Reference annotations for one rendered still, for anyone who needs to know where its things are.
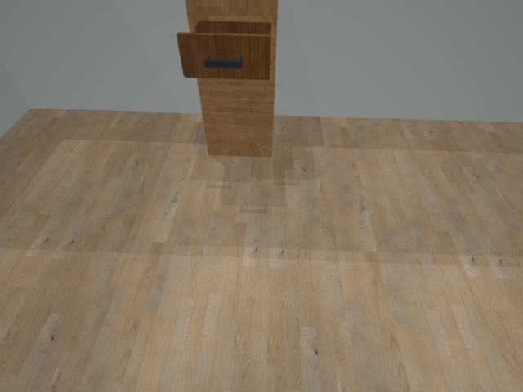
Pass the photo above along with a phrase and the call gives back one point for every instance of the cabinet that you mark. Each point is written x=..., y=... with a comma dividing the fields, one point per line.
x=237, y=114

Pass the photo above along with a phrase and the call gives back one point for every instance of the drawer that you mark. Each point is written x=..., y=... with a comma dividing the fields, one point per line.
x=226, y=40

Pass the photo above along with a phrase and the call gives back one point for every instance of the handle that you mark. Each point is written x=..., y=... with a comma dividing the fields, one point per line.
x=223, y=63

